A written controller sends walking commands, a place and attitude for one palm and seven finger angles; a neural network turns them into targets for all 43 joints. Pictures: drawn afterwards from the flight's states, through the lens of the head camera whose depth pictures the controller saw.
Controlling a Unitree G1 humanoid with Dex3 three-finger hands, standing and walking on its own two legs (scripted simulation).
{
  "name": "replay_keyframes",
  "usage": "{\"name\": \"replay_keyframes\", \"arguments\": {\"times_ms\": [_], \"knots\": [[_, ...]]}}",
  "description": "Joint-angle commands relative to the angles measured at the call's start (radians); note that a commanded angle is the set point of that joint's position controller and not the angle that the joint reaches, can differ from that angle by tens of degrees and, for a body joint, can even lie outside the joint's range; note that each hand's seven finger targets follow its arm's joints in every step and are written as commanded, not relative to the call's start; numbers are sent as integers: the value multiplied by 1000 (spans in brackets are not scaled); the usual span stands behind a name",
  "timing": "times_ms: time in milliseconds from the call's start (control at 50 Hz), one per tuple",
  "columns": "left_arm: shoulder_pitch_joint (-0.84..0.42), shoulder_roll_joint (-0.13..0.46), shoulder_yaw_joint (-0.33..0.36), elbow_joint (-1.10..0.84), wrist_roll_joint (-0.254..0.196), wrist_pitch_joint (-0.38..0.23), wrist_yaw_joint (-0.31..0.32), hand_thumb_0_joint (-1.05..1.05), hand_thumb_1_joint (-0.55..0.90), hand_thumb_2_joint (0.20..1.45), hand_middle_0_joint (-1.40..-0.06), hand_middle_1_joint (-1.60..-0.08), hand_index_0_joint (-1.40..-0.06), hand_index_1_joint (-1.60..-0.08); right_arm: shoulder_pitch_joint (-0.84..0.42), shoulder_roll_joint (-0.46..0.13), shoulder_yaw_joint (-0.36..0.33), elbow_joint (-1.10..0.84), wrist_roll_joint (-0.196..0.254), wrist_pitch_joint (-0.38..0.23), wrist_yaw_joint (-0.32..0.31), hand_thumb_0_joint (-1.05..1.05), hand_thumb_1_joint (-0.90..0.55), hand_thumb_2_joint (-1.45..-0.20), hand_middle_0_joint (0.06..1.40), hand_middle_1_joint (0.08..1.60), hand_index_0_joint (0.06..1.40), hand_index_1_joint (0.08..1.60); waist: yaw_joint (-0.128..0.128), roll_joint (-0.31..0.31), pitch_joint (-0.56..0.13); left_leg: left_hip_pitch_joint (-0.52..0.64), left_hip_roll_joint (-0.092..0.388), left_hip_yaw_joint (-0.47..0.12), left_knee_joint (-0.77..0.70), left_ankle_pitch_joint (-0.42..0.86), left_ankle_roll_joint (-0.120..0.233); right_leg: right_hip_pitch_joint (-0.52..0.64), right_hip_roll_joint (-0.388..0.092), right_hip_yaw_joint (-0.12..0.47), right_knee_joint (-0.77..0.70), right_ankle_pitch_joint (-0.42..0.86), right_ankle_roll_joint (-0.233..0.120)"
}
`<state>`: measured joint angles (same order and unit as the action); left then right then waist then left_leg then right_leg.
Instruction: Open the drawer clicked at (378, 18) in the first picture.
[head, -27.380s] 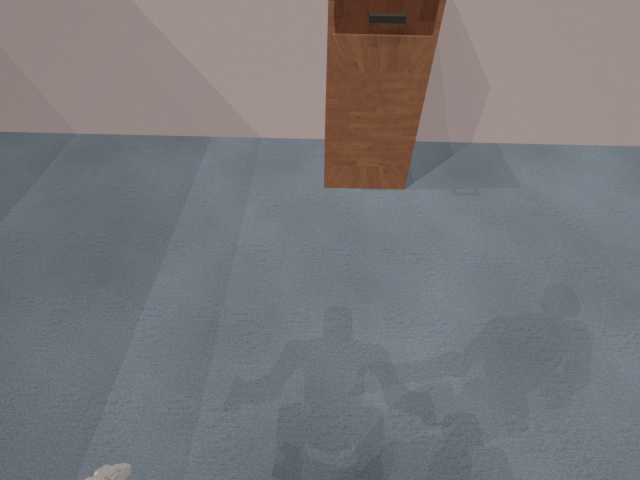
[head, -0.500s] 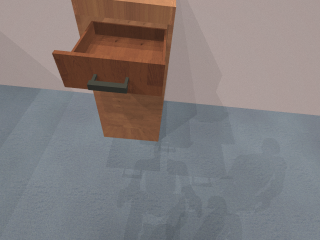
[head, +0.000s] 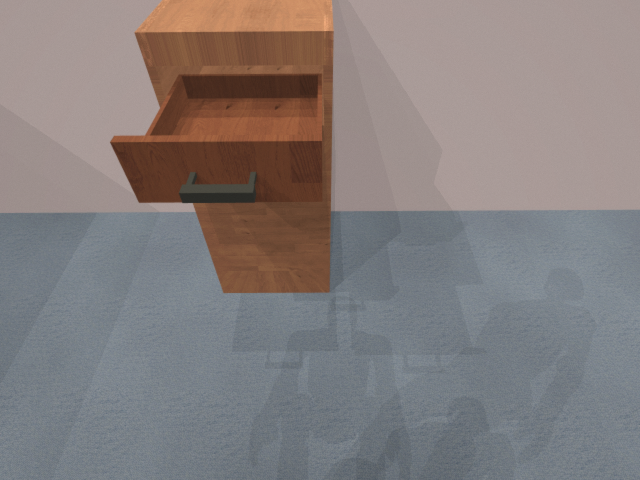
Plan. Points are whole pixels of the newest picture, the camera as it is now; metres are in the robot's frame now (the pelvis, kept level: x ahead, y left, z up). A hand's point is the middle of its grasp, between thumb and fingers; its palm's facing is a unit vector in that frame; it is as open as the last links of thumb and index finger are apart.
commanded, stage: let the arm hang, fingers relaxed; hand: left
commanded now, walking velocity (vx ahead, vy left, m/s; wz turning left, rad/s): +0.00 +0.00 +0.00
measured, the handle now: (220, 185) +0.58 +0.21 +0.03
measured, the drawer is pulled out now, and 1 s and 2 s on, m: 0.29 0.29 0.29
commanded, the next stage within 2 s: look to check the result in 0.26 s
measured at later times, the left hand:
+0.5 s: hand out of the picture +0.00 +0.16 -0.17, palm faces +0.05 -0.98 -0.19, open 7.4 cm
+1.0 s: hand out of the picture +0.03 +0.15 -0.17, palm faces +0.04 -0.98 -0.19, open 7.3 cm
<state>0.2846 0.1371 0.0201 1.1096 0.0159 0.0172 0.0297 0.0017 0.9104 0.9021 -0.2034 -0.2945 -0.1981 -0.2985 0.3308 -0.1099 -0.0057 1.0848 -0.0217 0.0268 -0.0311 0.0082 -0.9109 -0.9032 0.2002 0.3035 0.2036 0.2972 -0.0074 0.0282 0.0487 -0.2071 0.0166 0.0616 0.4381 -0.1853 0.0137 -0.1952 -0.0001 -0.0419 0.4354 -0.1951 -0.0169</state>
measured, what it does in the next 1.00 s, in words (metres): stands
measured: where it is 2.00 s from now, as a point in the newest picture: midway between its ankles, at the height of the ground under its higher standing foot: outside the picture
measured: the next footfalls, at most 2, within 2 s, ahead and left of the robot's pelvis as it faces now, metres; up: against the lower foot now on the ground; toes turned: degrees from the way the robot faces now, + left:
none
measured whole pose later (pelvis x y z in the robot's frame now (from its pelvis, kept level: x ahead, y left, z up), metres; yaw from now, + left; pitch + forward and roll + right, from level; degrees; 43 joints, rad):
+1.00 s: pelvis +0.03 -0.01 +0.00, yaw +0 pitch -2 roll +0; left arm 0.26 0.12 0.02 1.15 0.01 0.00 0.04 0.00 0.91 0.90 -0.20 -0.29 -0.20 -0.30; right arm 0.29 -0.12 -0.01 1.12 -0.02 0.01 -0.05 0.01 -0.91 -0.90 0.20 0.30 0.20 0.30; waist -0.01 0.02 0.07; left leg -0.15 0.03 0.06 0.40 -0.21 -0.01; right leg -0.15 0.02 -0.05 0.40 -0.22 -0.03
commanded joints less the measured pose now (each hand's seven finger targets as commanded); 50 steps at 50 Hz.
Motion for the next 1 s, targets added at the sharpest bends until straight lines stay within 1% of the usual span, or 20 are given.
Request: {"name": "replay_keyframes", "arguments": {"times_ms": [0,40,80,120,300,320,340,360,400,500,540,660,700,740,760,780,800,900,940,980], "knots": [[62,103,25,-15,0,-11,7,0,900,900,-200,-300,-200,-300,80,-93,-22,-18,1,-14,-6,0,-900,-900,200,300,200,300,1,-8,88,-53,84,-111,-128,-170,22,-85,-72,96,-122,-160,-30],[61,89,25,-14,0,-11,6,0,900,900,-200,-300,-200,-300,79,-85,-23,-15,-1,-17,-9,0,-900,-900,200,300,200,300,1,12,91,-67,85,-116,-138,-179,23,-76,-69,92,-110,-137,-29],[63,84,27,-10,0,-12,6,0,900,900,-200,-300,-200,-300,81,-81,-23,-15,-1,-20,-11,0,-900,-900,200,300,200,300,1,39,77,-68,88,-120,-145,-176,23,-61,-69,88,-99,-108,-31],[64,80,27,-5,0,-13,6,0,900,900,-200,-300,-200,-300,82,-78,-25,-16,1,-21,-11,0,-900,-900,200,300,200,300,4,30,73,-75,92,-123,-147,-177,24,-46,-69,83,-97,-91,-29],[66,73,25,7,-2,-21,9,0,900,900,-200,-300,-200,-300,84,-80,-26,-11,5,-24,-13,0,-900,-900,200,300,200,300,-2,-13,39,-4,88,-104,-112,-63,20,-44,-80,87,-103,-34,-31],[62,73,24,8,-3,-21,9,0,900,900,-200,-300,-200,-300,88,-75,-24,-8,4,-24,-13,0,-900,-900,200,300,200,300,-4,-17,45,-6,87,-102,-112,-56,20,-42,-84,85,-106,-33,-30],[62,71,25,10,-3,-22,9,0,900,900,-200,-300,-200,-300,88,-75,-24,-6,4,-25,-14,0,-900,-900,200,300,200,300,-5,-22,35,4,86,-97,-108,-43,19,-39,-84,88,-106,-27,-30],[62,70,24,12,-3,-23,10,0,900,900,-200,-300,-200,-300,85,-74,-24,-5,5,-25,-14,0,-900,-900,200,300,200,300,-6,-10,37,11,85,-96,-109,-33,19,-41,-87,91,-108,-21,-31],[63,73,23,14,-4,-24,11,0,900,900,-200,-300,-200,-300,80,-76,-23,-3,6,-24,-13,0,-900,-900,200,300,200,300,-3,-25,40,13,88,-94,-103,-22,18,-38,-85,87,-111,-15,-29],[63,74,20,19,-4,-25,12,0,900,900,-200,-300,-200,-300,71,-79,-21,1,7,-24,-14,0,-900,-900,200,300,200,300,-5,-14,51,21,88,-91,-104,-7,15,-39,-86,90,-118,-12,-28],[59,74,20,20,-4,-24,11,0,900,900,-200,-300,-200,-300,62,-76,-20,4,6,-24,-14,0,-900,-900,200,300,200,300,-4,-24,66,20,86,-90,-109,-18,15,-44,-87,90,-121,-18,-28],[50,71,20,22,-4,-26,11,0,900,900,-200,-300,-200,-300,56,-79,-20,8,5,-24,-14,0,-900,-900,200,300,200,300,-7,-15,62,29,86,-89,-112,-6,12,-40,-85,95,-125,-8,-28],[54,77,21,20,-4,-28,12,0,900,900,-200,-300,-200,-300,50,-83,-20,7,6,-25,-14,0,-900,-900,200,300,200,300,-2,-20,49,36,89,-86,-107,16,12,-26,-84,94,-123,12,-27],[52,76,20,23,-5,-28,11,0,900,900,-200,-300,-200,-300,44,-80,-18,8,6,-28,-15,0,-900,-900,200,300,200,300,-2,-11,46,42,88,-84,-107,36,13,-17,-89,94,-122,33,-28],[52,76,21,22,-5,-30,11,0,900,900,-200,-300,-200,-300,47,-82,-18,10,5,-28,-16,0,-900,-900,200,300,200,300,-3,-16,31,49,90,-82,-103,46,12,-7,-88,96,-122,43,-29],[47,78,21,22,-6,-29,11,0,900,900,-200,-300,-200,-300,46,-83,-17,11,6,-29,-17,0,-900,-900,200,300,200,300,-2,-10,32,48,89,-84,-103,50,12,-2,-89,94,-121,49,-30],[53,79,20,21,-7,-30,12,0,900,900,-200,-300,-200,-300,43,-84,-18,10,7,-28,-17,0,-900,-900,200,300,200,300,0,-27,29,50,92,-85,-100,58,12,3,-86,94,-123,57,-30],[52,80,19,22,-7,-32,13,0,900,900,-200,-300,-200,-300,35,-87,-19,15,7,-28,-18,0,-900,-900,200,300,200,300,0,-23,29,67,92,-82,-95,83,10,7,-89,95,-124,93,-31],[45,80,19,23,-8,-31,12,0,900,900,-200,-300,-200,-300,35,-85,-17,19,6,-27,-18,0,-900,-900,200,300,200,300,-3,-9,35,62,91,-78,-98,77,8,8,-91,96,-127,88,-31],[44,81,20,24,-7,-31,12,0,900,900,-200,-300,-200,-300,31,-86,-17,20,6,-26,-18,0,-900,-900,200,300,200,300,-2,-11,42,64,91,-76,-101,70,7,3,-91,96,-129,82,-31]]}}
